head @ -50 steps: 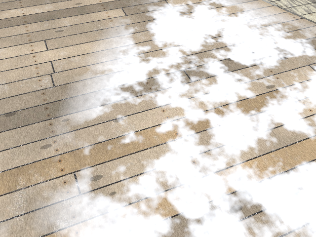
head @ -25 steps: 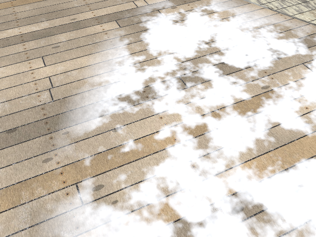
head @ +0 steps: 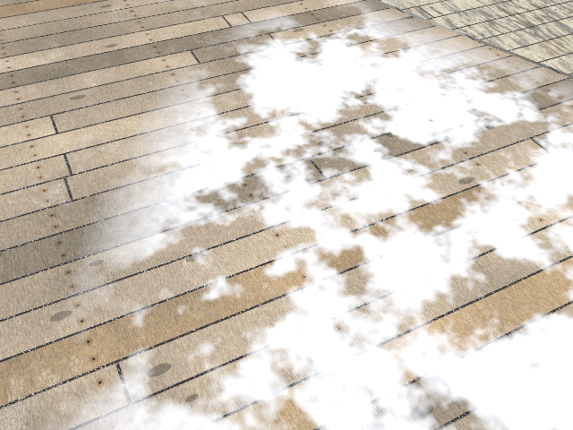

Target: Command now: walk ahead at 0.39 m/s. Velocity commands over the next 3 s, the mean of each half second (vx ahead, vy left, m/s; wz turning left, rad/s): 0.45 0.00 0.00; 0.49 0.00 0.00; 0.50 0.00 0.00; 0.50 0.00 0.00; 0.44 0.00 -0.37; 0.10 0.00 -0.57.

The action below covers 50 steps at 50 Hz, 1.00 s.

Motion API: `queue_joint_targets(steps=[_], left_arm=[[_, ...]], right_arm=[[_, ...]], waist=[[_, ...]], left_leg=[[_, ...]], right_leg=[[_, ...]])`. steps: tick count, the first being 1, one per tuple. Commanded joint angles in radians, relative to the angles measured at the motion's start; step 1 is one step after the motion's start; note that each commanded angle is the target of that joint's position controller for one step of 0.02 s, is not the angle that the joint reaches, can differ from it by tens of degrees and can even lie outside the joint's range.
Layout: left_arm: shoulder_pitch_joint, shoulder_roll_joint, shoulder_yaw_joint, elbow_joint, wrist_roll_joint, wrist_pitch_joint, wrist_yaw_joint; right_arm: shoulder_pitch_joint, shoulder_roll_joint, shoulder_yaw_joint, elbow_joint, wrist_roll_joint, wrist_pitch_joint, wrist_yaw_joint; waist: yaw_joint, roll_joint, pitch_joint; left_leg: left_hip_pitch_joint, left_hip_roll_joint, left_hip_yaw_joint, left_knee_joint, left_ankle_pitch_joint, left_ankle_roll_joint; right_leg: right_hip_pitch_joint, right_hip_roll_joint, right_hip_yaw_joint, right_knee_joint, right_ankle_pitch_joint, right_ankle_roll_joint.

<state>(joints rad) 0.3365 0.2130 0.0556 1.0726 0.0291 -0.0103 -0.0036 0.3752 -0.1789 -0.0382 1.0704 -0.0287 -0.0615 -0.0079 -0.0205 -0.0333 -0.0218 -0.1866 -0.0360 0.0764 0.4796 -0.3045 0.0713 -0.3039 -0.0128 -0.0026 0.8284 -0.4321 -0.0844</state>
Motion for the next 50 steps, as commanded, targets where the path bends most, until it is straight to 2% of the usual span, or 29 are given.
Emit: queue_joint_targets(steps=[1, 2, 4, 5, 9, 13, 15, 16, 17, 18, 19, 20, 21, 22, 23, 24, 25, 26, 28, 29, 32, 38, 43, 45, 46, 47, 48, 49, 50], left_arm=[[-0.129, 0.058, 0.006, -0.102, 0.005, -0.049, -0.027], [-0.099, 0.041, 0.006, -0.086, 0.006, -0.047, -0.035], [-0.132, 0.052, 0.009, -0.094, 0.012, -0.040, -0.042], [-0.152, 0.045, 0.008, -0.100, 0.007, -0.035, -0.040], [-0.327, 0.023, -0.005, -0.174, 0.003, -0.028, -0.035], [-0.432, 0.019, -0.016, -0.225, -0.007, -0.030, -0.035], [-0.416, 0.037, -0.011, -0.236, -0.009, -0.035, -0.029], [-0.377, 0.048, -0.005, -0.229, -0.009, -0.038, -0.022], [-0.290, 0.065, 0.005, -0.206, -0.011, -0.044, -0.015], [-0.142, 0.087, 0.019, -0.159, -0.013, -0.052, -0.007], [0.024, 0.117, 0.036, -0.105, -0.002, -0.061, 0.003], [0.162, 0.212, 0.061, -0.087, 0.027, -0.066, 0.012], [0.149, 0.247, 0.070, -0.087, 0.013, -0.053, -0.001], [0.019, 0.208, 0.062, -0.103, -0.011, -0.050, -0.007], [-0.040, 0.130, 0.039, -0.112, -0.018, -0.061, -0.012], [-0.087, 0.088, 0.028, -0.109, -0.014, -0.067, -0.009], [-0.096, 0.050, 0.015, -0.103, -0.016, -0.075, -0.005], [-0.090, 0.036, 0.007, -0.092, -0.012, -0.082, -0.001], [-0.022, 0.036, 0.003, -0.066, -0.015, -0.096, 0.001], [-0.003, 0.072, 0.008, -0.060, -0.014, -0.099, 0.004], [0.058, 0.072, 0.003, -0.050, -0.017, -0.100, 0.004], [0.180, 0.066, -0.009, -0.025, -0.020, -0.100, 0.010], [0.228, 0.078, -0.010, 0.000, -0.004, -0.092, 0.024], [0.193, 0.098, -0.006, -0.003, -0.001, -0.091, 0.029], [0.181, 0.109, -0.003, -0.002, 0.000, -0.089, 0.029], [0.154, 0.114, -0.002, -0.008, -0.006, -0.086, 0.027], [0.136, 0.091, -0.011, -0.039, -0.020, -0.089, 0.023], [0.268, -0.019, -0.031, -0.056, -0.064, -0.086, 0.009], [0.190, 0.095, 0.001, -0.049, -0.035, -0.083, 0.014]], right_arm=[[0.094, -0.112, -0.014, -0.019, 0.007, -0.019, 0.003], [0.067, -0.117, -0.016, -0.026, 0.013, -0.025, -0.003], [0.103, -0.088, -0.005, -0.009, 0.012, -0.041, -0.007], [0.141, -0.072, 0.000, 0.008, 0.011, -0.044, -0.007], [0.192, -0.077, 0.007, 0.023, 0.011, -0.044, -0.010], [0.213, -0.088, 0.007, 0.035, 0.010, -0.046, -0.014], [0.188, -0.111, 0.001, 0.034, 0.008, -0.048, -0.016], [0.172, -0.118, -0.001, 0.033, 0.009, -0.049, -0.016], [0.153, -0.137, -0.006, 0.031, 0.007, -0.048, -0.018], [0.137, -0.149, -0.011, 0.029, 0.006, -0.043, -0.018], [0.126, -0.151, -0.012, 0.023, 0.011, -0.040, -0.016], [0.176, -0.077, 0.005, -0.007, 0.031, -0.037, -0.005], [0.242, -0.043, 0.001, -0.011, 0.047, -0.038, 0.006], [0.145, -0.107, -0.016, -0.030, 0.025, -0.032, 0.004], [0.034, -0.117, -0.021, -0.059, 0.008, -0.040, 0.007], [0.031, -0.072, -0.015, -0.060, 0.014, -0.039, 0.010], [0.021, -0.074, -0.017, -0.063, -0.003, -0.028, 0.014], [0.037, -0.060, -0.017, -0.060, -0.012, -0.014, 0.021], [0.017, -0.046, -0.017, -0.066, -0.012, 0.005, 0.026], [0.000, -0.036, -0.014, -0.080, -0.014, 0.013, 0.030], [-0.159, -0.067, -0.017, -0.133, -0.011, 0.023, 0.035], [-0.382, -0.047, 0.000, -0.208, 0.007, 0.015, 0.042], [-0.469, -0.061, 0.001, -0.250, 0.009, 0.002, 0.038], [-0.391, -0.081, -0.009, -0.235, 0.008, -0.007, 0.029], [-0.287, -0.101, -0.019, -0.203, 0.008, -0.013, 0.020], [-0.118, -0.124, -0.034, -0.149, 0.001, -0.022, 0.010], [0.060, -0.193, -0.056, -0.111, -0.026, -0.029, -0.002], [0.125, -0.288, -0.082, -0.103, -0.039, -0.023, 0.000], [0.060, -0.234, -0.075, -0.107, 0.002, -0.007, 0.010]], waist=[[0.003, 0.061, 0.213], [0.025, 0.100, 0.156], [0.019, 0.096, 0.134], [0.014, 0.090, 0.140], [-0.017, 0.105, 0.161], [-0.035, 0.131, 0.172], [-0.010, 0.142, 0.164], [0.013, 0.133, 0.141], [0.054, 0.141, 0.093], [0.115, 0.125, 0.012], [0.180, 0.105, -0.075], [0.184, -0.034, -0.205], [0.136, -0.197, -0.298], [0.091, -0.066, -0.161], [0.082, 0.025, -0.005], [0.036, 0.023, 0.019], [0.012, 0.023, 0.046], [-0.008, -0.003, 0.049], [-0.017, 0.018, 0.062], [-0.023, -0.017, 0.065], [0.006, 0.004, 0.120], [0.070, -0.021, 0.126], [0.082, -0.033, 0.133], [0.032, -0.049, 0.091], [-0.011, -0.056, 0.037], [-0.087, -0.038, -0.047], [-0.151, 0.015, -0.160], [-0.094, 0.251, -0.300], [-0.091, 0.096, -0.256]], left_leg=[[0.125, 0.317, -0.470, -0.410, -0.247, 0.098], [0.157, 0.292, -0.417, -0.420, -0.190, 0.096], [0.180, 0.251, -0.312, -0.407, 0.021, 0.098], [0.204, 0.240, -0.267, -0.390, 0.136, 0.101], [0.208, 0.221, -0.181, -0.373, 0.349, 0.119], [0.217, 0.218, -0.123, -0.353, 0.532, 0.116], [0.233, 0.249, -0.118, -0.319, 0.657, 0.108], [0.256, 0.249, -0.097, -0.259, 0.822, 0.098], [0.276, 0.250, -0.084, -0.154, 0.967, 0.085], [0.277, 0.234, -0.064, 0.015, 1.036, 0.069], [0.164, 0.199, -0.042, 0.230, 0.898, 0.051], [-0.109, 0.118, -0.003, 0.569, 0.476, 0.026], [-0.356, -0.062, -0.064, 0.881, -0.206, 0.009], [-0.441, 0.021, -0.152, 0.933, -0.118, 0.031], [-0.424, 0.069, -0.157, 0.865, -0.023, 0.040], [-0.400, 0.097, -0.135, 0.813, 0.024, 0.037], [-0.357, 0.123, -0.136, 0.762, 0.043, 0.031], [-0.309, 0.130, -0.132, 0.726, 0.049, 0.022], [-0.305, 0.137, -0.114, 0.680, 0.065, 0.009], [-0.329, 0.141, -0.098, 0.645, 0.077, -0.002], [-0.459, 0.160, -0.069, 0.528, 0.181, -0.034], [-0.462, 0.112, -0.001, 0.224, 0.331, -0.045], [-0.451, 0.067, 0.023, 0.099, 0.251, 0.002], [-0.316, 0.019, 0.040, 0.061, 0.167, 0.040], [-0.200, -0.013, 0.047, 0.037, 0.140, 0.062], [0.006, -0.016, 0.042, -0.029, 0.200, 0.091], [0.285, 0.158, -0.143, -0.029, 0.143, 0.145], [0.590, 0.478, -0.656, -0.097, 0.108, 0.315], [0.511, 0.442, -0.738, -0.183, 0.046, 0.300]], right_leg=[[-0.436, -0.063, 0.035, 0.221, 0.138, -0.022], [-0.418, -0.063, 0.008, 0.208, 0.181, -0.005], [-0.416, -0.067, -0.015, 0.202, 0.251, 0.023], [-0.440, -0.066, -0.029, 0.192, 0.262, 0.034], [-0.460, -0.051, -0.076, 0.031, 0.316, 0.063], [-0.350, -0.012, -0.125, -0.169, 0.356, 0.034], [-0.264, -0.001, -0.126, -0.226, 0.346, -0.004], [-0.204, 0.025, -0.138, -0.241, 0.323, -0.025], [-0.108, 0.051, -0.136, -0.251, 0.292, -0.046], [0.039, 0.082, -0.143, -0.292, 0.293, -0.066], [0.268, 0.045, -0.104, -0.332, 0.307, -0.089], [0.546, -0.223, 0.232, -0.362, 0.093, -0.153], [0.643, -0.418, 0.730, -0.561, 0.006, -0.270], [0.517, -0.366, 0.655, -0.601, -0.092, -0.237], [0.332, -0.326, 0.482, -0.596, 0.118, -0.185], [0.250, -0.289, 0.390, -0.633, 0.115, -0.171], [0.163, -0.247, 0.320, -0.666, 0.150, -0.146], [0.115, -0.223, 0.269, -0.675, 0.212, -0.134], [0.101, -0.181, 0.179, -0.681, 0.353, -0.119], [0.091, -0.195, 0.178, -0.698, 0.339, -0.137], [0.142, -0.171, 0.133, -0.735, 0.379, -0.127], [0.268, -0.142, 0.050, -0.704, 0.640, -0.081], [0.438, -0.190, 0.041, -0.624, 0.846, -0.097], [0.455, -0.198, 0.021, -0.513, 1.100, -0.084], [0.458, -0.192, 0.013, -0.397, 1.202, -0.074], [0.395, -0.166, -0.016, -0.216, 1.161, -0.057], [0.179, -0.130, -0.035, 0.052, 0.852, -0.042], [-0.215, 0.065, -0.087, 0.472, 0.051, 0.007], [-0.314, 0.059, 0.048, 0.563, -0.048, -0.011]])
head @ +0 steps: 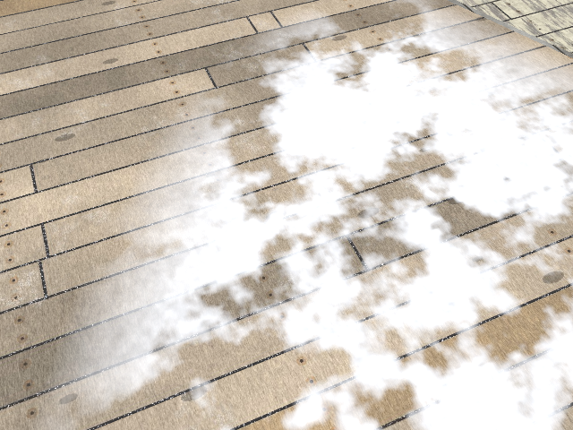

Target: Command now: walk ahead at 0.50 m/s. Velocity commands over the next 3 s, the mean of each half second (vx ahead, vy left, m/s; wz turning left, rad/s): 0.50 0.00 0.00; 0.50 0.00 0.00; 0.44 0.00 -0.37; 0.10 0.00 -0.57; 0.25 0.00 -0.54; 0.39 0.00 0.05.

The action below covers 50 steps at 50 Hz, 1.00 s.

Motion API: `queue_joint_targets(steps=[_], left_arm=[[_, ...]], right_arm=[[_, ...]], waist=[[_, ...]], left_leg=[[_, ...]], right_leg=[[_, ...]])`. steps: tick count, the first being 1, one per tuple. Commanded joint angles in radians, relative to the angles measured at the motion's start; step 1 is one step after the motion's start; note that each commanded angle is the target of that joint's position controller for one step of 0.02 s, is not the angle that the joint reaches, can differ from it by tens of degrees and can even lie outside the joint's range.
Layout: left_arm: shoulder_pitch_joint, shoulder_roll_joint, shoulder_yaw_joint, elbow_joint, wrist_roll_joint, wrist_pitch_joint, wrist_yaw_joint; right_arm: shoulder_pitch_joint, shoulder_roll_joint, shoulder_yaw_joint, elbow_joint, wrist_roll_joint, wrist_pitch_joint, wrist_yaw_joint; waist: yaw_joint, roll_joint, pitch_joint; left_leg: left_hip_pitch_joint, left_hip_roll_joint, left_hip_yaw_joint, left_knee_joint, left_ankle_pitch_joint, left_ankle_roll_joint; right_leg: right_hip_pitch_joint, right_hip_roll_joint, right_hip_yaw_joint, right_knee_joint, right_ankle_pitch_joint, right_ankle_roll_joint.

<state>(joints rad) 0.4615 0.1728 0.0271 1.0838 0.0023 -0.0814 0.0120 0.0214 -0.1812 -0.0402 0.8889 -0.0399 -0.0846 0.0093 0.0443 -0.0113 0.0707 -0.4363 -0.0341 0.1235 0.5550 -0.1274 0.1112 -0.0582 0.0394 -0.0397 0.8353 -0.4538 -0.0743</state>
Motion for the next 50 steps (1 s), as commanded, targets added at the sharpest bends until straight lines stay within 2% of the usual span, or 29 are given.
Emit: queue_joint_targets(steps=[1, 2, 3, 4, 6, 9, 11, 12, 14, 16, 19, 21, 22, 23, 24, 25, 26, 27, 28, 29, 30, 31, 32, 33, 35, 39, 42, 47, 50], left_arm=[[-0.035, 0.132, 0.034, -0.100, 0.001, -0.015, -0.003], [-0.083, 0.120, 0.033, -0.110, 0.005, -0.020, -0.006], [-0.096, 0.108, 0.037, -0.108, 0.018, -0.011, -0.008], [-0.061, 0.076, 0.032, -0.105, 0.030, 0.005, -0.016], [-0.058, 0.054, 0.031, -0.106, 0.038, 0.027, -0.028], [-0.165, 0.064, 0.032, -0.147, 0.038, 0.044, -0.039], [-0.270, 0.065, 0.027, -0.189, 0.035, 0.044, -0.041], [-0.322, 0.070, 0.026, -0.204, 0.031, 0.043, -0.041], [-0.372, 0.066, 0.022, -0.215, 0.021, 0.043, -0.043], [-0.441, 0.051, 0.010, -0.245, 0.020, 0.038, -0.041], [-0.513, 0.079, 0.016, -0.273, 0.019, 0.031, -0.039], [-0.509, 0.086, 0.021, -0.279, 0.019, 0.025, -0.038], [-0.473, 0.090, 0.024, -0.274, 0.019, 0.020, -0.034], [-0.388, 0.102, 0.032, -0.249, 0.022, 0.014, -0.029], [-0.233, 0.120, 0.046, -0.195, 0.028, 0.004, -0.021], [-0.059, 0.174, 0.067, -0.142, 0.047, -0.006, -0.010], [0.061, 0.296, 0.098, -0.131, 0.069, -0.007, -0.005], [0.006, 0.277, 0.095, -0.135, 0.034, 0.009, -0.015], [-0.117, 0.228, 0.081, -0.149, 0.015, 0.014, -0.019], [-0.178, 0.156, 0.061, -0.159, 0.014, 0.006, -0.024], [-0.212, 0.123, 0.052, -0.155, 0.013, 0.000, -0.023], [-0.219, 0.096, 0.042, -0.144, 0.008, -0.005, -0.019], [-0.201, 0.085, 0.037, -0.132, 0.011, -0.012, -0.017], [-0.167, 0.083, 0.035, -0.117, 0.010, -0.020, -0.015], [-0.122, 0.126, 0.043, -0.100, 0.007, -0.029, -0.013], [-0.039, 0.123, 0.036, -0.081, 0.007, -0.027, -0.011], [0.007, 0.121, 0.031, -0.070, 0.008, -0.026, -0.009], [0.088, 0.120, 0.027, -0.034, 0.017, -0.022, 0.002], [0.066, 0.138, 0.032, -0.028, 0.024, -0.017, 0.010]], right_arm=[[0.293, -0.184, -0.057, 0.058, 0.027, 0.014, -0.003], [0.241, -0.125, -0.042, 0.055, 0.023, 0.005, 0.001], [0.239, -0.090, -0.031, 0.068, 0.020, -0.004, -0.001], [0.244, -0.064, -0.021, 0.085, 0.025, -0.007, -0.006], [0.289, -0.076, -0.020, 0.109, 0.026, -0.023, -0.010], [0.335, -0.117, -0.025, 0.122, 0.028, -0.030, -0.012], [0.375, -0.120, -0.022, 0.131, 0.029, -0.028, -0.009], [0.387, -0.109, -0.019, 0.132, 0.029, -0.027, -0.008], [0.421, -0.110, -0.016, 0.136, 0.030, -0.025, -0.008], [0.465, -0.129, -0.018, 0.150, 0.028, -0.027, -0.010], [0.506, -0.124, -0.017, 0.167, 0.018, -0.020, -0.018], [0.499, -0.139, -0.021, 0.171, 0.015, -0.017, -0.026], [0.483, -0.147, -0.024, 0.171, 0.013, -0.016, -0.027], [0.463, -0.156, -0.027, 0.171, 0.012, -0.013, -0.030], [0.440, -0.159, -0.028, 0.168, 0.016, -0.009, -0.029], [0.434, -0.138, -0.020, 0.150, 0.023, -0.008, -0.027], [0.544, -0.038, 0.001, 0.120, 0.068, -0.007, -0.014], [0.524, -0.106, -0.020, 0.130, 0.044, -0.007, -0.013], [0.430, -0.123, -0.030, 0.105, 0.033, -0.003, -0.012], [0.372, -0.109, -0.026, 0.091, 0.027, -0.009, -0.008], [0.355, -0.084, -0.025, 0.091, 0.023, -0.004, -0.004], [0.373, -0.074, -0.024, 0.094, 0.007, 0.010, 0.001], [0.385, -0.062, -0.023, 0.100, 0.002, 0.023, 0.008], [0.382, -0.057, -0.024, 0.100, 0.001, 0.033, 0.013], [0.331, -0.057, -0.023, 0.077, -0.001, 0.044, 0.017], [0.154, -0.073, -0.023, 0.019, 0.006, 0.050, 0.021], [0.048, -0.058, -0.012, -0.016, 0.015, 0.046, 0.023], [-0.078, -0.063, -0.004, -0.063, 0.016, 0.036, 0.020], [-0.058, -0.080, -0.010, -0.074, 0.017, 0.022, 0.016]], waist=[[-0.112, 0.063, -0.177], [-0.089, 0.018, -0.102], [-0.060, 0.009, -0.054], [-0.023, 0.031, -0.057], [-0.007, 0.053, -0.043], [-0.007, 0.046, -0.014], [-0.028, 0.078, 0.020], [-0.042, 0.065, 0.029], [-0.061, 0.057, 0.005], [-0.081, 0.098, 0.028], [-0.102, 0.083, 0.041], [-0.089, 0.078, 0.024], [-0.063, 0.086, 0.016], [-0.021, 0.099, -0.017], [0.047, 0.073, -0.096], [0.102, 0.034, -0.199], [0.084, -0.197, -0.353], [0.067, -0.150, -0.367], [0.015, -0.076, -0.198], [-0.003, -0.016, -0.099], [-0.034, -0.021, -0.062], [-0.063, -0.047, -0.041], [-0.074, -0.060, -0.044], [-0.079, -0.042, -0.043], [-0.083, -0.052, -0.023], [-0.045, -0.043, 0.014], [-0.019, -0.040, 0.024], [0.018, -0.046, 0.045], [-0.015, -0.054, 0.034]], left_leg=[[0.603, 0.401, -0.604, -0.287, -0.120, 0.217], [0.477, 0.357, -0.504, -0.326, -0.024, 0.184], [0.388, 0.308, -0.413, -0.338, 0.094, 0.142], [0.321, 0.275, -0.352, -0.366, 0.082, 0.117], [0.277, 0.258, -0.309, -0.388, 0.150, 0.122], [0.274, 0.229, -0.237, -0.436, 0.132, 0.114], [0.287, 0.224, -0.214, -0.445, 0.206, 0.110], [0.295, 0.207, -0.195, -0.449, 0.217, 0.101], [0.352, 0.182, -0.163, -0.444, 0.248, 0.078], [0.380, 0.215, -0.157, -0.426, 0.332, 0.084], [0.491, 0.240, -0.157, -0.401, 0.351, 0.085], [0.546, 0.262, -0.153, -0.355, 0.456, 0.081], [0.552, 0.267, -0.140, -0.297, 0.584, 0.076], [0.553, 0.261, -0.125, -0.202, 0.701, 0.058], [0.521, 0.225, -0.093, -0.034, 0.725, 0.033], [0.351, 0.179, -0.066, 0.193, 0.518, 0.012], [-0.014, 0.025, -0.002, 0.604, -0.001, -0.041], [-0.132, -0.027, -0.144, 0.748, -0.382, -0.027], [-0.195, 0.041, -0.176, 0.774, -0.297, -0.017], [-0.181, 0.079, -0.179, 0.716, -0.216, -0.016], [-0.147, 0.108, -0.168, 0.657, -0.173, -0.018], [-0.096, 0.127, -0.164, 0.610, -0.150, -0.028], [-0.061, 0.131, -0.157, 0.591, -0.136, -0.037], [-0.060, 0.129, -0.146, 0.587, -0.117, -0.043], [-0.118, 0.145, -0.130, 0.537, -0.078, -0.062], [-0.246, 0.162, -0.102, 0.387, 0.048, -0.092], [-0.234, 0.139, -0.073, 0.229, 0.111, -0.098], [-0.232, 0.095, -0.036, 0.072, 0.105, -0.064], [-0.144, 0.063, -0.033, 0.006, 0.007, -0.020]], right_leg=[[-0.607, -0.051, 0.098, 0.520, 0.067, -0.027], [-0.577, -0.082, 0.096, 0.461, 0.127, -0.025], [-0.531, -0.103, 0.096, 0.408, 0.149, -0.021], [-0.473, -0.118, 0.089, 0.363, 0.163, -0.009], [-0.449, -0.123, 0.072, 0.314, 0.165, 0.011], [-0.534, -0.147, 0.039, 0.215, 0.264, 0.038], [-0.578, -0.162, 0.020, 0.099, 0.330, 0.052], [-0.581, -0.159, 0.009, 0.038, 0.367, 0.057], [-0.569, -0.132, -0.017, -0.048, 0.429, 0.057], [-0.554, -0.130, -0.032, -0.144, 0.441, 0.047], [-0.572, -0.108, -0.039, -0.217, 0.420, 0.023], [-0.534, -0.087, -0.048, -0.247, 0.358, -0.002], [-0.476, -0.069, -0.052, -0.269, 0.310, -0.021], [-0.377, -0.039, -0.056, -0.302, 0.274, -0.041], [-0.196, -0.007, -0.075, -0.374, 0.318, -0.064], [0.067, -0.097, 0.021, -0.372, 0.306, -0.099], [0.387, -0.414, 0.497, -0.440, 0.163, -0.226], [0.349, -0.456, 0.722, -0.571, 0.156, -0.247], [0.202, -0.414, 0.550, -0.577, 0.098, -0.211], [0.064, -0.372, 0.430, -0.606, 0.209, -0.179], [-0.021, -0.319, 0.336, -0.644, 0.219, -0.140], [-0.094, -0.282, 0.271, -0.671, 0.263, -0.115], [-0.121, -0.264, 0.234, -0.681, 0.311, -0.110], [-0.125, -0.243, 0.200, -0.687, 0.375, -0.106], [-0.116, -0.249, 0.169, -0.707, 0.430, -0.125], [-0.043, -0.227, 0.125, -0.731, 0.513, -0.117], [-0.001, -0.213, 0.090, -0.726, 0.578, -0.107], [0.145, -0.240, 0.068, -0.685, 0.718, -0.119], [0.195, -0.269, 0.067, -0.592, 0.921, -0.110]])
Over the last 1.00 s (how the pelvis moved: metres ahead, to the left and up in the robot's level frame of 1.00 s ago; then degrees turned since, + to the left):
0.55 -0.01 -0.02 0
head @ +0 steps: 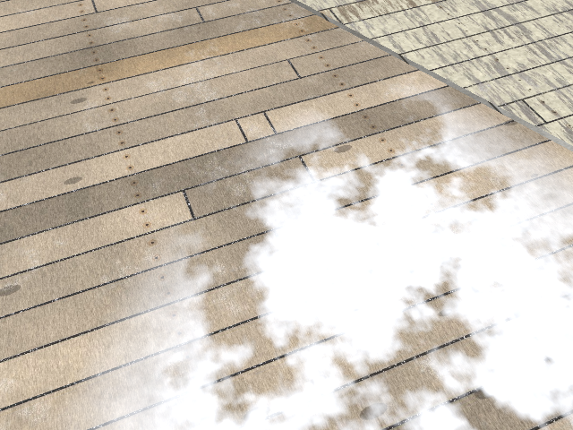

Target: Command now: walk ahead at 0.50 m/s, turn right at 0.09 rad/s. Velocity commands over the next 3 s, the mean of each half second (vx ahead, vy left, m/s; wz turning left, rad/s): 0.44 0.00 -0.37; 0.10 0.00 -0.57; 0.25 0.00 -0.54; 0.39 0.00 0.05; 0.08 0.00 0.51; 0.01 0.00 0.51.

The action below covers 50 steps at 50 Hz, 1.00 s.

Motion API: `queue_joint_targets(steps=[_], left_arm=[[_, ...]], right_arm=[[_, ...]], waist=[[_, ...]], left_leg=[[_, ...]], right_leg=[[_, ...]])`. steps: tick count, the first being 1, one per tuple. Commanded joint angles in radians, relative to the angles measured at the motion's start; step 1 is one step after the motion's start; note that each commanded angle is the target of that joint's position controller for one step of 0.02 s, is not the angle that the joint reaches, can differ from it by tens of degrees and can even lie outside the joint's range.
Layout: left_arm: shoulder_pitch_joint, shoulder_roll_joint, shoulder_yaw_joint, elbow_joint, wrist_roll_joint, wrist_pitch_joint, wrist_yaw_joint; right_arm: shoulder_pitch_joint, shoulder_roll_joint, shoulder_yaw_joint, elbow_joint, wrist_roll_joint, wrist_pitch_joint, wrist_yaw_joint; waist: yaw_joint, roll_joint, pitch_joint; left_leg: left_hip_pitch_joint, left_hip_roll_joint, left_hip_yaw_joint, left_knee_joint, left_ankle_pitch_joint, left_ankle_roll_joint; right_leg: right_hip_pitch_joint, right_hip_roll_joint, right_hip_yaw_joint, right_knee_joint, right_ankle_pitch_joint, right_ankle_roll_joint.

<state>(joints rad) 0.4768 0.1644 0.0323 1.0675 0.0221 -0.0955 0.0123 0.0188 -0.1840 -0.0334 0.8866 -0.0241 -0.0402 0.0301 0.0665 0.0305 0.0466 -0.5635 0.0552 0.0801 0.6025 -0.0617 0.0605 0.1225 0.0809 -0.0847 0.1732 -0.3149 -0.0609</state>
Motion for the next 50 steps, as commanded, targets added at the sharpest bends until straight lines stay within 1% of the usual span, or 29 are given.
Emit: queue_joint_targets(steps=[1, 2, 3, 4, 5, 6, 7, 8, 9, 10, 12, 14, 16, 18, 22, 24, 27, 28, 29, 30, 31, 32, 34, 35, 36, 39, 43, 46, 50], left_arm=[[0.030, 0.160, 0.029, -0.014, 0.006, -0.002, 0.011], [0.010, 0.169, 0.031, -0.017, 0.006, 0.001, 0.009], [-0.018, 0.165, 0.029, -0.029, -0.004, 0.002, 0.005], [0.009, 0.101, 0.010, -0.069, -0.034, 0.000, -0.004], [0.110, 0.072, 0.012, -0.065, -0.055, 0.005, -0.003], [0.034, 0.155, 0.036, -0.061, -0.027, 0.016, 0.002], [-0.051, 0.135, 0.036, -0.083, -0.019, 0.016, -0.003], [-0.075, 0.100, 0.032, -0.087, -0.017, 0.018, -0.007], [-0.089, 0.094, 0.037, -0.093, -0.001, 0.031, -0.015], [-0.063, 0.080, 0.037, -0.090, 0.008, 0.047, -0.024], [-0.079, 0.064, 0.039, -0.099, 0.009, 0.067, -0.032], [-0.135, 0.061, 0.039, -0.127, 0.008, 0.079, -0.040], [-0.222, 0.069, 0.039, -0.161, 0.008, 0.083, -0.047], [-0.288, 0.061, 0.033, -0.189, 0.005, 0.080, -0.050], [-0.387, 0.038, 0.015, -0.230, 0.006, 0.074, -0.056], [-0.366, 0.057, 0.018, -0.235, 0.016, 0.074, -0.055], [-0.222, 0.113, 0.042, -0.207, 0.025, 0.062, -0.047], [-0.134, 0.135, 0.054, -0.183, 0.031, 0.048, -0.038], [-0.084, 0.223, 0.078, -0.181, 0.036, 0.034, -0.025], [-0.118, 0.333, 0.106, -0.202, 0.020, 0.046, -0.017], [-0.080, 0.330, 0.107, -0.225, -0.021, 0.067, -0.012], [-0.166, 0.278, 0.097, -0.245, -0.022, 0.082, -0.002], [-0.267, 0.181, 0.069, -0.254, -0.031, 0.098, 0.004], [-0.256, 0.169, 0.064, -0.255, -0.027, 0.096, 0.005], [-0.255, 0.169, 0.063, -0.254, -0.019, 0.092, 0.003], [-0.254, 0.219, 0.075, -0.267, -0.006, 0.080, -0.004], [-0.236, 0.243, 0.085, -0.284, -0.010, 0.100, -0.005], [-0.219, 0.249, 0.089, -0.293, -0.008, 0.114, -0.005], [-0.203, 0.258, 0.095, -0.301, -0.001, 0.119, -0.008]], right_arm=[[0.008, -0.089, -0.024, -0.057, 0.002, -0.028, -0.012], [0.131, -0.109, -0.035, -0.018, 0.001, -0.036, -0.020], [0.313, -0.141, -0.051, 0.037, -0.012, -0.049, -0.031], [0.466, -0.242, -0.076, 0.056, -0.043, -0.057, -0.045], [0.453, -0.286, -0.090, 0.051, -0.026, -0.043, -0.032], [0.344, -0.224, -0.078, 0.028, -0.002, -0.031, -0.026], [0.252, -0.149, -0.056, 0.014, 0.003, -0.035, -0.025], [0.218, -0.106, -0.043, 0.016, -0.001, -0.043, -0.025], [0.214, -0.081, -0.035, 0.030, 0.003, -0.050, -0.031], [0.223, -0.078, -0.032, 0.039, 0.003, -0.057, -0.038], [0.274, -0.075, -0.031, 0.057, 0.010, -0.076, -0.040], [0.292, -0.110, -0.039, 0.060, 0.011, -0.084, -0.042], [0.330, -0.104, -0.037, 0.071, 0.007, -0.086, -0.042], [0.332, -0.095, -0.030, 0.074, 0.009, -0.085, -0.047], [0.380, -0.130, -0.033, 0.085, 0.016, -0.074, -0.062], [0.382, -0.143, -0.038, 0.086, 0.015, -0.061, -0.072], [0.348, -0.175, -0.053, 0.066, 0.016, -0.035, -0.085], [0.330, -0.184, -0.058, 0.055, 0.022, -0.024, -0.080], [0.352, -0.179, -0.059, 0.030, 0.026, -0.022, -0.074], [0.456, -0.086, -0.045, -0.013, 0.030, -0.014, -0.067], [0.413, -0.114, -0.041, -0.026, 0.017, -0.003, -0.062], [0.342, -0.112, -0.040, -0.041, 0.017, 0.001, -0.060], [0.261, -0.133, -0.048, -0.055, -0.004, 0.012, -0.062], [0.290, -0.129, -0.049, -0.061, -0.017, 0.031, -0.066], [0.308, -0.120, -0.046, -0.057, -0.019, 0.048, -0.069], [0.290, -0.108, -0.043, -0.073, -0.010, 0.063, -0.064], [0.195, -0.131, -0.047, -0.118, -0.008, 0.083, -0.064], [0.140, -0.142, -0.047, -0.145, -0.003, 0.087, -0.066], [0.122, -0.144, -0.041, -0.165, 0.007, 0.075, -0.071]], waist=[[-0.070, -0.105, 0.028], [-0.122, -0.099, -0.036], [-0.199, -0.064, -0.136], [-0.219, 0.063, -0.281], [-0.168, 0.222, -0.389], [-0.139, 0.051, -0.264], [-0.119, 0.000, -0.119], [-0.093, -0.020, -0.043], [-0.069, 0.003, -0.011], [-0.050, 0.041, -0.005], [-0.038, 0.021, 0.002], [-0.032, 0.023, 0.004], [-0.047, 0.022, 0.035], [-0.046, 0.024, 0.059], [-0.077, 0.053, 0.032], [-0.068, 0.080, 0.001], [-0.008, 0.093, -0.085], [0.039, 0.052, -0.138], [0.058, -0.059, -0.206], [-0.038, -0.248, -0.303], [0.012, -0.129, -0.415], [-0.004, -0.073, -0.290], [-0.056, 0.006, -0.095], [-0.070, -0.050, -0.083], [-0.082, -0.050, -0.099], [-0.087, -0.053, -0.142], [-0.055, -0.107, -0.138], [-0.032, -0.131, -0.106], [-0.020, -0.140, -0.099]], left_leg=[[0.078, -0.055, 0.015, -0.063, -0.100, 0.046], [0.222, -0.087, 0.024, -0.105, -0.105, 0.064], [0.474, -0.055, -0.008, -0.152, -0.044, 0.092], [0.785, 0.212, -0.317, -0.175, -0.145, 0.157], [0.906, 0.420, -0.717, -0.309, -0.193, 0.254], [0.768, 0.374, -0.627, -0.333, -0.273, 0.224], [0.609, 0.334, -0.484, -0.374, -0.276, 0.192], [0.504, 0.288, -0.371, -0.415, -0.213, 0.149], [0.430, 0.240, -0.283, -0.445, -0.181, 0.108], [0.389, 0.228, -0.227, -0.453, -0.129, 0.097], [0.393, 0.207, -0.138, -0.455, 0.008, 0.082], [0.407, 0.211, -0.078, -0.479, 0.007, 0.086], [0.432, 0.200, -0.024, -0.481, 0.076, 0.083], [0.425, 0.170, 0.063, -0.447, 0.300, 0.071], [0.478, 0.159, 0.167, -0.349, 0.569, 0.045], [0.546, 0.176, 0.179, -0.263, 0.674, 0.042], [0.591, 0.196, 0.176, 0.010, 0.776, 0.036], [0.555, 0.184, 0.182, 0.203, 0.640, 0.009], [0.378, 0.127, 0.184, 0.478, 0.241, -0.035], [0.062, -0.066, 0.121, 0.827, -0.635, -0.084], [-0.008, -0.061, -0.076, 0.878, -0.583, -0.092], [-0.051, -0.020, -0.100, 0.863, -0.501, -0.091], [-0.024, 0.023, -0.108, 0.691, -0.392, -0.087], [0.026, 0.021, -0.105, 0.653, -0.381, -0.092], [0.053, 0.016, -0.108, 0.621, -0.369, -0.095], [0.064, -0.002, -0.109, 0.529, -0.322, -0.102], [0.012, -0.009, -0.130, 0.434, -0.288, -0.115], [-0.010, -0.022, -0.146, 0.359, -0.292, -0.120], [0.029, -0.052, -0.155, 0.262, -0.327, -0.100]], right_leg=[[0.007, -0.308, 0.112, 0.145, 0.915, -0.112], [-0.008, -0.289, 0.108, 0.280, 0.993, -0.100], [-0.125, -0.244, 0.079, 0.482, 0.883, -0.081], [-0.410, -0.158, 0.036, 0.809, 0.481, -0.049], [-0.656, -0.001, 0.046, 1.107, -0.206, -0.032], [-0.714, -0.080, 0.137, 1.160, -0.135, -0.045], [-0.727, -0.118, 0.140, 1.127, -0.055, -0.045], [-0.704, -0.153, 0.139, 1.065, -0.005, -0.045], [-0.670, -0.173, 0.139, 1.020, 0.021, -0.041], [-0.635, -0.178, 0.132, 1.006, 0.034, -0.032], [-0.654, -0.180, 0.124, 0.996, 0.070, -0.025], [-0.723, -0.194, 0.110, 0.965, 0.140, -0.012], [-0.792, -0.203, 0.098, 0.900, 0.206, -0.002], [-0.775, -0.182, 0.057, 0.763, 0.267, 0.010], [-0.651, -0.117, -0.056, 0.519, 0.347, -0.001], [-0.613, -0.087, -0.070, 0.479, 0.297, -0.026], [-0.469, -0.020, -0.069, 0.409, 0.177, -0.084], [-0.352, -0.011, -0.048, 0.293, 0.269, -0.108], [-0.162, -0.156, 0.121, 0.283, 0.659, -0.153], [0.084, -0.454, 0.495, 0.400, 1.384, -0.349], [0.085, -0.472, 0.582, 0.294, 1.166, -0.415], [-0.042, -0.443, 0.518, 0.233, 0.879, -0.386], [-0.285, -0.327, 0.410, 0.132, 0.605, -0.274], [-0.344, -0.310, 0.393, 0.131, 0.660, -0.271], [-0.363, -0.289, 0.377, 0.128, 0.643, -0.258], [-0.366, -0.232, 0.355, 0.135, 0.605, -0.212], [-0.351, -0.208, 0.431, 0.088, 0.228, -0.169], [-0.339, -0.204, 0.505, 0.057, 0.013, -0.158], [-0.314, -0.206, 0.567, 0.072, 0.016, -0.157]])
Over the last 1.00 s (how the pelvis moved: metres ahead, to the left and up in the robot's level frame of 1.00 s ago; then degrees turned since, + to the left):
0.54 -0.04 0.01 0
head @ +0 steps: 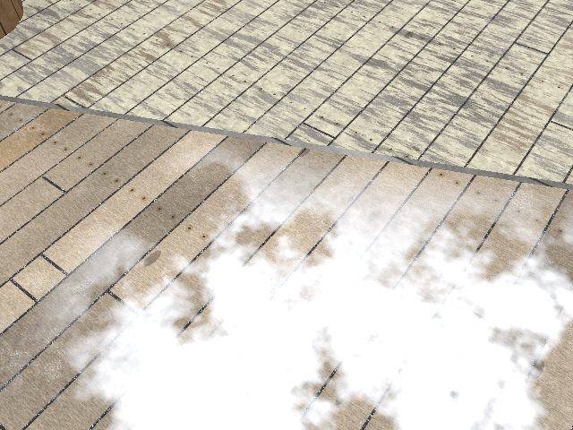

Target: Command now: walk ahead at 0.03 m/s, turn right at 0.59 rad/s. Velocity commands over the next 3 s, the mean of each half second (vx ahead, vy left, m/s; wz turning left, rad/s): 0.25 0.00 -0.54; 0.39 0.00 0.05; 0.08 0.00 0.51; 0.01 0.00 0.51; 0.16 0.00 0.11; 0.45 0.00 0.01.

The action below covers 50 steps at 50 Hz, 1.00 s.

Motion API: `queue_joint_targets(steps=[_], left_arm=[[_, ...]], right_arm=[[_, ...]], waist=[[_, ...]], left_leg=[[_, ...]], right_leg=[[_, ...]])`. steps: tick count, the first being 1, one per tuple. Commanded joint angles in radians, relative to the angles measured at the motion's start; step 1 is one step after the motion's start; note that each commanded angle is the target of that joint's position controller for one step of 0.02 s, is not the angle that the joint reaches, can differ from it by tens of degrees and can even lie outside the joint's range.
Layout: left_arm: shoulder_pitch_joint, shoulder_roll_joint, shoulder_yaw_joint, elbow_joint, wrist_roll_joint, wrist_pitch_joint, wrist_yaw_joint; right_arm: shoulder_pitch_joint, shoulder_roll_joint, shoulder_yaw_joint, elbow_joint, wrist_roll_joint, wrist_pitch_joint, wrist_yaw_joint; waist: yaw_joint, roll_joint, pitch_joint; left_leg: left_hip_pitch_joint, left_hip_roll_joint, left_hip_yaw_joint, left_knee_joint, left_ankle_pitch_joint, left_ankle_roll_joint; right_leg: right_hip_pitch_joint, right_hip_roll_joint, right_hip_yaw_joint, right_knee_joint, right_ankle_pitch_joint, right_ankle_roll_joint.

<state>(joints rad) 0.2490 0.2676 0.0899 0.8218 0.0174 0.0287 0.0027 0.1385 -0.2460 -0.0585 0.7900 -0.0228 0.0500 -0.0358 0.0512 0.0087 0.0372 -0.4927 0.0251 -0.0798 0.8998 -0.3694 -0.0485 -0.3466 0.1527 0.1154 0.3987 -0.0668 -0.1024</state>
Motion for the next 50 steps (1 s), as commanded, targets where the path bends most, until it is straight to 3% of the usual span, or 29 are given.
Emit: queue_joint_targets(steps=[1, 3, 5, 6, 7, 8, 9, 10, 11, 12, 14, 19, 23, 28, 30, 31, 32, 33, 34, 35, 36, 37, 38, 39, 41, 44, 47, 50], left_arm=[[0.023, 0.156, 0.038, -0.058, 0.005, -0.004, -0.001], [0.012, 0.159, 0.040, -0.065, 0.008, 0.000, -0.006], [0.003, 0.161, 0.043, -0.068, 0.006, 0.006, -0.013], [-0.033, 0.159, 0.044, -0.077, 0.002, 0.012, -0.016], [-0.079, 0.147, 0.042, -0.092, -0.007, 0.015, -0.014], [-0.082, 0.093, 0.031, -0.111, -0.020, 0.011, -0.007], [-0.031, 0.044, 0.019, -0.127, -0.027, 0.000, -0.001], [-0.095, 0.151, 0.036, -0.125, 0.021, -0.011, -0.005], [-0.067, 0.161, 0.043, -0.111, 0.026, -0.014, -0.023], [-0.014, 0.149, 0.040, -0.091, 0.031, -0.012, -0.040], [0.025, 0.132, 0.033, -0.075, 0.029, -0.002, -0.063], [-0.115, 0.093, 0.010, -0.119, 0.027, -0.010, -0.078], [-0.185, 0.077, -0.006, -0.129, 0.025, -0.024, -0.079], [-0.286, 0.047, -0.037, -0.173, 0.028, -0.040, -0.086], [-0.189, 0.063, -0.030, -0.148, 0.028, -0.054, -0.069], [-0.034, 0.078, -0.021, -0.094, 0.033, -0.068, -0.056], [0.144, 0.132, -0.002, -0.040, 0.046, -0.079, -0.041], [0.270, 0.257, 0.024, -0.031, 0.055, -0.083, -0.023], [0.261, 0.273, 0.028, -0.023, 0.016, -0.081, -0.013], [0.174, 0.225, 0.014, -0.021, 0.011, -0.080, -0.010], [0.114, 0.144, -0.010, -0.024, 0.014, -0.087, -0.013], [0.053, 0.114, -0.019, -0.031, 0.012, -0.089, -0.010], [0.020, 0.081, -0.031, -0.032, 0.004, -0.095, -0.008], [0.017, 0.076, -0.035, -0.028, 0.005, -0.104, -0.006], [0.029, 0.079, -0.037, -0.008, 0.001, -0.123, -0.003], [0.025, 0.072, -0.041, 0.006, -0.001, -0.132, 0.002], [0.009, 0.068, -0.046, 0.012, -0.009, -0.128, 0.012], [0.042, 0.100, -0.037, 0.034, -0.011, -0.120, 0.026]], right_arm=[[0.003, -0.083, -0.015, -0.073, 0.009, -0.019, -0.007], [0.017, -0.087, -0.011, -0.079, 0.017, -0.026, -0.009], [0.076, -0.094, -0.008, -0.076, 0.018, -0.037, -0.005], [0.132, -0.091, -0.007, -0.064, 0.019, -0.042, -0.005], [0.209, -0.096, -0.009, -0.044, 0.014, -0.048, -0.011], [0.247, -0.190, -0.030, -0.038, 0.004, -0.055, -0.025], [0.175, -0.284, -0.047, -0.075, -0.005, -0.055, -0.028], [0.090, -0.261, -0.049, -0.082, -0.021, -0.054, -0.024], [0.045, -0.197, -0.031, -0.088, -0.013, -0.061, -0.020], [0.013, -0.162, -0.021, -0.090, -0.004, -0.069, -0.013], [0.020, -0.152, -0.017, -0.100, -0.002, -0.080, -0.003], [0.237, -0.160, -0.028, -0.031, -0.006, -0.117, 0.024], [0.275, -0.161, -0.029, 0.006, -0.004, -0.131, 0.034], [0.327, -0.170, -0.029, 0.063, 0.004, -0.128, 0.041], [0.324, -0.185, -0.030, 0.082, 0.010, -0.120, 0.041], [0.307, -0.180, -0.024, 0.088, 0.018, -0.117, 0.040], [0.290, -0.156, -0.013, 0.070, 0.022, -0.119, 0.039], [0.300, -0.042, 0.019, -0.003, 0.037, -0.126, 0.056], [0.264, -0.125, -0.008, 0.004, 0.016, -0.122, 0.048], [0.215, -0.140, -0.016, -0.004, 0.019, -0.118, 0.048], [0.207, -0.116, -0.008, 0.009, 0.022, -0.125, 0.054], [0.233, -0.101, -0.008, 0.023, 0.021, -0.117, 0.060], [0.263, -0.094, -0.007, 0.045, 0.003, -0.101, 0.065], [0.284, -0.084, -0.007, 0.056, -0.004, -0.089, 0.074], [0.277, -0.068, -0.010, 0.059, -0.003, -0.077, 0.078], [0.197, -0.055, -0.010, 0.030, -0.006, -0.075, 0.075], [0.091, -0.022, 0.009, -0.010, -0.006, -0.079, 0.084], [0.067, -0.033, 0.010, -0.034, -0.015, -0.078, 0.091]], waist=[[-0.005, -0.122, -0.092], [-0.009, -0.130, -0.097], [-0.036, -0.135, -0.124], [-0.076, -0.139, -0.108], [-0.131, -0.130, -0.073], [-0.137, 0.054, -0.048], [-0.088, 0.277, -0.088], [-0.066, 0.133, 0.030], [-0.021, 0.082, 0.035], [0.010, 0.079, 0.026], [0.002, 0.133, 0.020], [-0.105, 0.080, 0.065], [-0.128, 0.115, 0.080], [-0.140, 0.164, 0.081], [-0.077, 0.158, 0.033], [0.007, 0.103, -0.054], [0.082, 0.041, -0.189], [0.102, -0.227, -0.333], [0.099, -0.195, -0.333], [0.053, -0.114, -0.192], [0.018, -0.060, -0.092], [-0.021, -0.081, -0.070], [-0.047, -0.098, -0.030], [-0.056, -0.135, -0.025], [-0.081, -0.105, 0.008], [-0.088, -0.095, 0.034], [-0.066, -0.117, 0.035], [-0.056, -0.112, 0.001]], left_leg=[[-0.019, -0.033, 0.005, -0.063, -0.031, 0.016], [0.041, -0.058, 0.007, -0.129, -0.053, 0.032], [0.178, -0.090, 0.022, -0.247, -0.098, 0.060], [0.300, -0.109, 0.038, -0.367, -0.089, 0.080], [0.454, -0.106, 0.050, -0.548, -0.024, 0.100], [0.577, 0.071, -0.126, -0.700, -0.155, 0.137], [0.574, 0.379, -0.498, -0.804, -0.398, 0.207], [0.369, 0.379, -0.487, -0.819, -0.394, 0.239], [0.320, 0.307, -0.391, -0.800, -0.328, 0.217], [0.310, 0.248, -0.287, -0.791, -0.250, 0.186], [0.324, 0.192, -0.156, -0.796, -0.196, 0.171], [0.501, 0.213, -0.080, -0.788, -0.021, 0.199], [0.534, 0.211, 0.004, -0.777, 0.137, 0.203], [0.470, 0.228, 0.081, -0.709, 0.432, 0.206], [0.461, 0.239, 0.098, -0.591, 0.707, 0.197], [0.427, 0.200, 0.160, -0.407, 0.845, 0.173], [0.276, 0.160, 0.196, -0.187, 0.696, 0.145], [-0.087, 0.026, 0.236, 0.179, 0.132, 0.089], [-0.176, -0.029, 0.096, 0.325, -0.143, 0.104], [-0.223, 0.033, 0.040, 0.366, -0.079, 0.124], [-0.180, 0.062, 0.022, 0.303, -0.006, 0.130], [-0.148, 0.074, 0.037, 0.251, 0.029, 0.124], [-0.110, 0.086, 0.039, 0.224, 0.062, 0.113], [-0.073, 0.077, 0.042, 0.221, 0.084, 0.105], [-0.087, 0.053, 0.045, 0.216, 0.115, 0.085], [-0.118, 0.038, 0.075, 0.121, 0.208, 0.064], [-0.043, 0.022, 0.139, -0.115, 0.340, 0.071], [0.018, -0.005, 0.170, -0.235, 0.354, 0.102]], right_leg=[[0.155, -0.276, 0.378, -0.147, -0.214, -0.115], [0.148, -0.271, 0.405, -0.136, -0.164, -0.110], [0.089, -0.242, 0.433, -0.158, -0.375, -0.101], [-0.002, -0.212, 0.430, -0.169, -0.482, -0.075], [-0.129, -0.148, 0.393, -0.160, -0.572, -0.015], [-0.281, -0.043, 0.250, 0.046, -0.598, 0.063], [-0.423, 0.083, 0.036, 0.391, -0.530, 0.074], [-0.435, -0.040, 0.050, 0.496, -0.363, 0.084], [-0.367, -0.053, 0.053, 0.576, -0.275, 0.087], [-0.337, -0.053, 0.035, 0.649, -0.222, 0.092], [-0.355, -0.074, -0.016, 0.767, -0.186, 0.099], [-0.496, -0.122, -0.001, 0.689, -0.127, 0.123], [-0.440, -0.133, -0.029, 0.469, -0.104, 0.125], [-0.198, -0.144, -0.206, 0.206, -0.197, 0.067], [-0.023, -0.099, -0.234, 0.131, -0.203, 0.015], [0.180, -0.074, -0.234, 0.048, -0.130, -0.013], [0.453, -0.168, -0.122, 0.048, -0.175, -0.044], [0.758, -0.510, 0.372, -0.031, -0.366, -0.147], [0.685, -0.574, 0.573, -0.127, -0.202, -0.182], [0.590, -0.522, 0.375, -0.098, -0.142, -0.155], [0.442, -0.463, 0.227, -0.109, 0.026, -0.102], [0.378, -0.425, 0.143, -0.154, -0.032, -0.075], [0.297, -0.383, 0.079, -0.202, -0.047, -0.049], [0.251, -0.377, 0.044, -0.224, -0.009, -0.053], [0.231, -0.377, -0.047, -0.225, 0.287, -0.062], [0.217, -0.359, -0.176, -0.206, 0.547, -0.056], [0.201, -0.325, -0.266, -0.181, 0.549, -0.040], [0.281, -0.358, -0.269, -0.093, 0.611, -0.029]])
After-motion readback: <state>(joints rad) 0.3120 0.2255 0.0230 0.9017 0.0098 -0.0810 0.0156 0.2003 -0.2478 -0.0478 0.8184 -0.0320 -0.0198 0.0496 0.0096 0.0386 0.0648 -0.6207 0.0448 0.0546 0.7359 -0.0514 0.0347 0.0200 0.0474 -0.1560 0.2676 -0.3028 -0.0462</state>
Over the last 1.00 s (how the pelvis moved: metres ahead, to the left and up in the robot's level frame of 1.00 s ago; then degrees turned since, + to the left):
0.34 -0.01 0.00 -30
